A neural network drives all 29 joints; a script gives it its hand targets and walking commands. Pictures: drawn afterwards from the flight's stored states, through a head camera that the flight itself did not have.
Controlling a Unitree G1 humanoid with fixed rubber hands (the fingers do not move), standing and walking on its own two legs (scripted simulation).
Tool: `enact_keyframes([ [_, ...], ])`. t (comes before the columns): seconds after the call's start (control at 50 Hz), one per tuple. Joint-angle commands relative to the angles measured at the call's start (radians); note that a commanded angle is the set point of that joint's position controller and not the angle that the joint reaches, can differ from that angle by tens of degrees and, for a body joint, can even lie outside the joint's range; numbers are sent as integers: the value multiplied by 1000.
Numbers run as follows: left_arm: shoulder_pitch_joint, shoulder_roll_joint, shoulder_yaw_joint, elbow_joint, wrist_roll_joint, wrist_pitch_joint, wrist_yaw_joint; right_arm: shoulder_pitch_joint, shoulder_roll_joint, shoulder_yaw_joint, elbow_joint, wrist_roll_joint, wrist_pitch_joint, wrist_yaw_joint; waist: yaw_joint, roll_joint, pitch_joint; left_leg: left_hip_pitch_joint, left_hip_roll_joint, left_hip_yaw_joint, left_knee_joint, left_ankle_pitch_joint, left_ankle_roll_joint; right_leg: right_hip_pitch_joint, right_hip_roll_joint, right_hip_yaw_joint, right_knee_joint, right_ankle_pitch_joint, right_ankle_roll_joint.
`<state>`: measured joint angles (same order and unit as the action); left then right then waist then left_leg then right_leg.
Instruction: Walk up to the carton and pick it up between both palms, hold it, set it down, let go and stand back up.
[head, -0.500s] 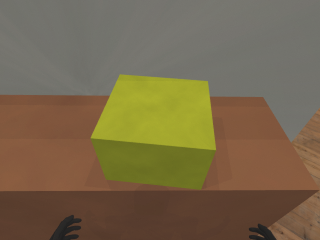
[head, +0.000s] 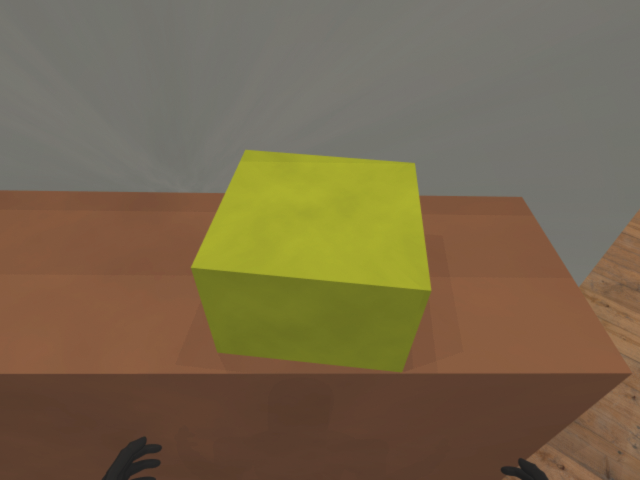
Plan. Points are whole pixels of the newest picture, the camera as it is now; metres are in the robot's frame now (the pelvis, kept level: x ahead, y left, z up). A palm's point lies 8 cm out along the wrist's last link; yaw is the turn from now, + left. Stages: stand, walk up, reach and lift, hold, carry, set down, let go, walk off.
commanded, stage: stand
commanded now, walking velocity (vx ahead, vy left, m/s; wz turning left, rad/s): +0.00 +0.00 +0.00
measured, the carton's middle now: (319, 254) +0.46 +0.02 +0.03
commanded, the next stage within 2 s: none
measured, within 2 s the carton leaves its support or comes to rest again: neither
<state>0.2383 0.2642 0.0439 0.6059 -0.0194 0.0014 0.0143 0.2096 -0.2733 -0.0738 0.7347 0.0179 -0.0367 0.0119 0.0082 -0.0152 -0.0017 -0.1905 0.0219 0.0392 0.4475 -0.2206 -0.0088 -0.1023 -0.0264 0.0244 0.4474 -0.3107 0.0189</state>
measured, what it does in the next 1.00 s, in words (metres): stands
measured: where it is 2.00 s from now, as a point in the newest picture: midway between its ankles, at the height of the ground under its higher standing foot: outside the picture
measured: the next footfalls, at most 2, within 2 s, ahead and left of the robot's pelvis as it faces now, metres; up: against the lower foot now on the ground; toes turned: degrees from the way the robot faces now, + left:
none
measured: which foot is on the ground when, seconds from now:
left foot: down 0.00-1.00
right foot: down 0.00-1.00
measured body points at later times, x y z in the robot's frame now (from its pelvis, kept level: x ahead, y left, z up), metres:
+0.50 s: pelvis -0.02 +0.00 +0.00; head -0.04 +0.01 +0.45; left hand +0.12 +0.27 -0.09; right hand +0.11 -0.27 -0.10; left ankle +0.01 +0.13 -0.74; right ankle -0.04 -0.13 -0.74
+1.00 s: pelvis -0.02 +0.00 +0.00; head -0.03 +0.01 +0.45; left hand +0.11 +0.27 -0.10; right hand +0.10 -0.27 -0.10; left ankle +0.01 +0.13 -0.74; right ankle -0.04 -0.13 -0.74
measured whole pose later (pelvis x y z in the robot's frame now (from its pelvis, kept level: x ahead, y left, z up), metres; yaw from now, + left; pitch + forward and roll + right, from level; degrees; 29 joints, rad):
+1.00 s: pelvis -0.02 +0.00 +0.00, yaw +0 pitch -4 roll +0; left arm 0.24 0.26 0.04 0.69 -0.02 0.00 0.01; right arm 0.22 -0.27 -0.07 0.80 0.02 -0.04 0.01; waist 0.01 -0.01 0.03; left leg -0.19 0.02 0.04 0.45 -0.19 -0.01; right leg -0.10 -0.03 0.02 0.45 -0.28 0.02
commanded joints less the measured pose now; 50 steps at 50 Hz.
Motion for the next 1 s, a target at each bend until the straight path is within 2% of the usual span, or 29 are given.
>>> enact_keyframes([
  [0.0, -17, 249, 68, 37, 60, -53, -3, -39, -253, -48, -32, -51, -26, -17, -18, 66, -16, 95, 102, -103, -34, 321, 54, -76, -80, 49, -65, 289, -60],
  [0.02, -2, 257, 70, 43, 59, -55, -7, -50, -237, -41, -38, -52, -26, -15, -13, 60, -14, 93, 98, -103, -45, 282, 48, -81, -76, 45, -66, 257, -61],
  [0.04, 3, 244, 68, 44, 61, -53, -10, -46, -240, -39, -32, -53, -29, -14, -14, 103, -23, 97, 104, -113, -43, 280, 52, -77, -77, 52, -71, 237, -61],
  [0.06, 3, 259, 67, 50, 56, -51, -11, -61, -247, -42, -31, -58, -29, -13, -2, 105, 1, 70, 98, -103, -51, 268, 52, -75, -79, 56, -84, 216, -57],
  [0.16, -3, 258, 65, 69, 59, -58, -10, -50, -253, -44, -11, -54, -32, -11, -4, 85, 3, 68, 100, -124, -69, 217, 56, -89, -82, 62, -80, 190, -63],
  [0.18, -18, 254, 63, 61, 62, -58, -10, -44, -242, -46, -18, -50, -31, -12, -20, 81, 34, 49, 100, -128, -76, 192, 52, -115, -81, 64, -90, 163, -62],
  [0.2, -21, 251, 65, 58, 60, -55, -13, -64, -261, -46, -14, -59, -32, -14, 5, 104, 36, 46, 97, -109, -60, 195, 51, -115, -78, 68, -92, 153, -61],
  [0.22, -22, 252, 61, 62, 55, -54, -12, -49, -242, -44, -14, -50, -31, -12, -15, 82, 25, 56, 95, -116, -61, 191, 48, -116, -76, 63, -94, 157, -66],
  [0.26, -26, 263, 69, 74, 58, -55, -14, -40, -231, -36, -12, -53, -34, -11, -15, 78, 53, 33, 99, -124, -74, 182, 50, -109, -79, 65, -84, 156, -64],
  [0.28, 3, 259, 67, 76, 62, -56, -17, -43, -231, -35, -5, -51, -33, -13, -3, 110, 42, 33, 99, -126, -78, 158, 48, -104, -78, 74, -96, 136, -60],
  [0.34, -34, 256, 64, 85, 59, -58, -13, -59, -238, -41, -6, -52, -31, -11, -12, 82, 44, 41, 96, -124, -75, 161, 50, -114, -85, 69, -86, 156, -64],
  [0.38, -30, 251, 61, 83, 59, -55, -13, -69, -247, -42, -1, -50, -32, -14, -8, 107, 52, 35, 109, -131, -80, 136, 51, -112, -86, 73, -96, 137, -64],
  [0.42, -29, 258, 64, 92, 56, -60, -14, -52, -244, -40, 3, -49, -31, -15, -9, 80, 21, 49, 107, -132, -72, 171, 51, -83, -89, 79, -100, 184, -72],
  [0.44, -35, 246, 59, 94, 55, -55, -15, -48, -250, -40, 15, -50, -32, -13, -11, 97, 49, 21, 102, -122, -73, 175, 53, -82, -87, 70, -92, 204, -62],
  [0.48, -32, 266, 63, 96, 55, -56, -10, -54, -238, -35, 6, -53, -34, -16, -6, 77, 50, 35, 108, -135, -87, 177, 50, -99, -84, 74, -85, 164, -64],
  [0.5, -23, 270, 68, 105, 54, -57, -12, -52, -241, -36, 11, -56, -35, -11, -1, 109, 18, 56, 102, -116, -76, 184, 49, -87, -85, 78, -91, 153, -61],
  [0.54, -38, 270, 68, 107, 58, -56, -12, -75, -257, -46, 12, -55, -33, -17, 5, 80, 47, 46, 103, -122, -73, 211, 50, -97, -81, 72, -98, 173, -64],
  [0.56, -32, 273, 64, 110, 54, -55, -11, -54, -255, -44, 8, -52, -33, -16, -13, 96, 76, 35, 99, -130, -80, 214, 50, -101, -89, 79, -93, 192, -68],
  [0.66, -41, 265, 61, 113, 57, -51, -12, -71, -258, -43, 15, -51, -32, -20, -9, 106, 45, 45, 105, -132, -94, 193, 43, -95, -85, 68, -91, 165, -61],
  [0.68, -47, 266, 65, 111, 55, -54, -9, -61, -261, -37, 18, -49, -32, -17, -5, 83, 53, 53, 109, -133, -87, 188, 45, -105, -85, 83, -101, 149, -66],
  [0.7, -42, 274, 65, 116, 53, -58, -7, -48, -254, -40, 23, -51, -33, -17, -9, 101, 51, 52, 105, -126, -85, 187, 42, -96, -85, 83, -100, 155, -65],
  [0.72, -37, 268, 64, 117, 52, -55, -13, -64, -252, -41, 18, -52, -37, -18, -9, 63, 61, 35, 104, -132, -82, 187, 45, -92, -85, 72, -106, 165, -62],
  [0.74, -27, 263, 62, 120, 50, -59, -11, -73, -238, -31, 19, -52, -33, -15, 5, 80, 47, 52, 105, -130, -79, 186, 44, -103, -88, 82, -98, 142, -66],
  [0.76, -35, 269, 63, 116, 54, -59, -11, -54, -250, -40, 27, -47, -34, -14, -9, 106, 47, 55, 100, -115, -71, 211, 41, -93, -93, 90, -103, 189, -70],
  [0.8, -50, 270, 67, 118, 52, -58, -10, -50, -260, -38, 33, -51, -33, -19, -7, 112, 21, 66, 104, -114, -73, 227, 40, -72, -87, 77, -90, 201, -61],
  [0.84, -30, 272, 60, 124, 45, -55, -9, -47, -265, -41, 34, -50, -32, -22, -2, 75, 23, 76, 110, -126, -72, 244, 44, -74, -87, 79, -96, 211, -63],
  [0.9, -45, 260, 60, 121, 50, -53, -9, -54, -251, -34, 30, -47, -30, -21, -8, 109, 53, 55, 109, -128, -76, 238, 45, -85, -94, 79, -95, 222, -63],
  [0.96, -47, 275, 64, 118, 50, -57, -7, -65, -244, -36, 20, -44, -30, -22, -14, 82, 10, 90, 111, -130, -69, 260, 43, -80, -88, 78, -84, 237, -62],
  [0.98, -52, 263, 60, 123, 45, -52, -9, -68, -271, -39, 34, -45, -36, -21, -7, 108, -2, 75, 110, -123, -73, 264, 48, -57, -91, 83, -89, 234, -61],
])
